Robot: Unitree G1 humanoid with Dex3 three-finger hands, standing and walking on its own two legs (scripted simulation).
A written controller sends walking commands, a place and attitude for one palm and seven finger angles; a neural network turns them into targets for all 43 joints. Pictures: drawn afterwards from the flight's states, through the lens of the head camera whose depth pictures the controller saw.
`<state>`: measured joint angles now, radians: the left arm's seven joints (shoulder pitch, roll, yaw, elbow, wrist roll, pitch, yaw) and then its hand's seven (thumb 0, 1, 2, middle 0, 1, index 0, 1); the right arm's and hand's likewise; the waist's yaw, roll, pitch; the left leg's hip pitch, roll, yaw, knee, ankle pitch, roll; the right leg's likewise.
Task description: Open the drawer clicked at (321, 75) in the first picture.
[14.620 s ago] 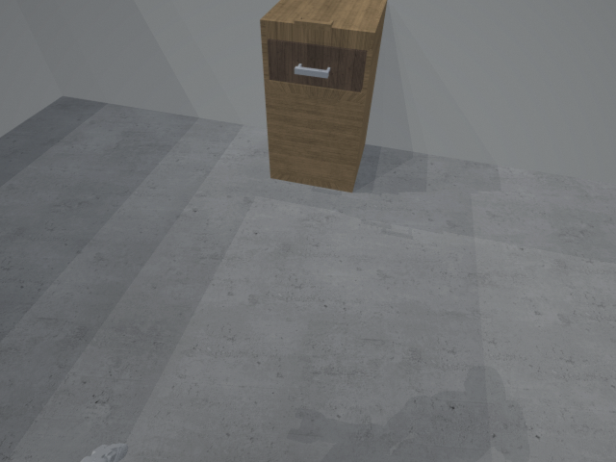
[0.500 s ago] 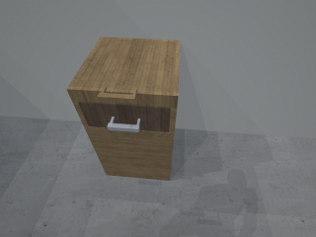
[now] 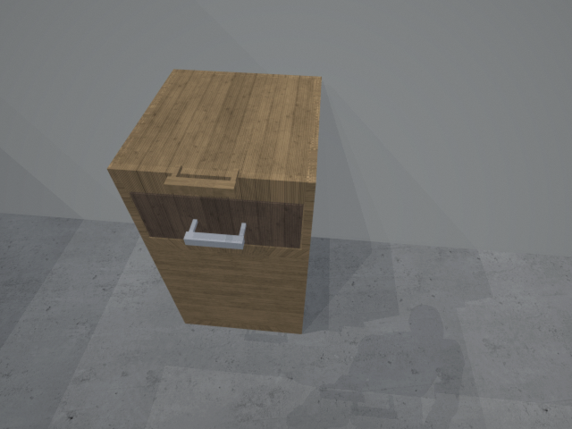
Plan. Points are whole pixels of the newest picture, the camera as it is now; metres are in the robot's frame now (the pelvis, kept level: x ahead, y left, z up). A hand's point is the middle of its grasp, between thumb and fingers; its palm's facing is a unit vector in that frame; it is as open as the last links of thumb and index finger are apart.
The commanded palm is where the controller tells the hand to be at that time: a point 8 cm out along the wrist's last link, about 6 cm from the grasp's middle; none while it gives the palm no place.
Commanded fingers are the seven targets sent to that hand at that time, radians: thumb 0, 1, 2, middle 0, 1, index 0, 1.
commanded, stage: raise the hand with hooked fingers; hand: left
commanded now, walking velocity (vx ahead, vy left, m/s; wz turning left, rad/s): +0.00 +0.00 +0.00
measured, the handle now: (216, 233) +0.55 +0.20 -0.16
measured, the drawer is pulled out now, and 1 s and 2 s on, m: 0.00 0.00 0.00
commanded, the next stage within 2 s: move the hooked fingers above the handle in 1.92 s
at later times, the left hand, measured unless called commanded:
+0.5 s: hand out of the picture +0.13 +0.16 -0.07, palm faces -0.13 -0.21 -0.97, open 8.9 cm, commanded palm +0.15 +0.20 -0.01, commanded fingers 0.00 0.32 0.65 -0.24 -0.68 -0.24 -0.68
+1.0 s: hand (146, 355) +0.21 +0.21 +0.00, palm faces -0.01 -0.12 -0.99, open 11.9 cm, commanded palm +0.20 +0.22 +0.06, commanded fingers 0.00 -0.27 0.40 -0.28 -1.05 -0.28 -1.05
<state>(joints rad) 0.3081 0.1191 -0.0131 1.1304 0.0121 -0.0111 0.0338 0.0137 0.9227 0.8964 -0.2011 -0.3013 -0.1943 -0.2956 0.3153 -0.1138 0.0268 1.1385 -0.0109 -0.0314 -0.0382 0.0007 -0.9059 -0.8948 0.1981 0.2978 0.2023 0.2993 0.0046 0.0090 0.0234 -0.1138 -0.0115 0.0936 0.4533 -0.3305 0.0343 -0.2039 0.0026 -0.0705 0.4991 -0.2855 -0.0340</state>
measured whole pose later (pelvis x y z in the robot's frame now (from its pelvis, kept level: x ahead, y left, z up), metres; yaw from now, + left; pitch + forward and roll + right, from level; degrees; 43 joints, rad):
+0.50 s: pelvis -0.04 -0.04 -0.03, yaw -4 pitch +9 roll +3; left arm 0.49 0.29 -0.12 0.03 1.08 -0.06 0.43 0.00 0.54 0.74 -0.24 -0.54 -0.23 -0.53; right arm 0.02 -0.27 -0.05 0.46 -0.05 0.07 0.04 0.01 -0.91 -0.90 0.20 0.30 0.20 0.30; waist 0.12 -0.05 -0.10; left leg -0.51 -0.01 0.07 0.77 -0.42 -0.01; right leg -0.64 0.04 -0.01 0.84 -0.36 -0.09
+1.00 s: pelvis -0.04 -0.01 -0.02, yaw -4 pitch +6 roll +1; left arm 0.25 0.38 -0.04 0.00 0.99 -0.01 0.31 0.00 -0.05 0.49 -0.29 -0.91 -0.28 -0.91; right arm 0.20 -0.27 -0.02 0.61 -0.03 0.11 -0.03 0.01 -0.90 -0.89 0.20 0.30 0.21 0.30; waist 0.04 0.04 -0.04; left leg -0.42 -0.03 0.04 0.68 -0.37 0.02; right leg -0.53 0.03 -0.01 0.70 -0.29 -0.05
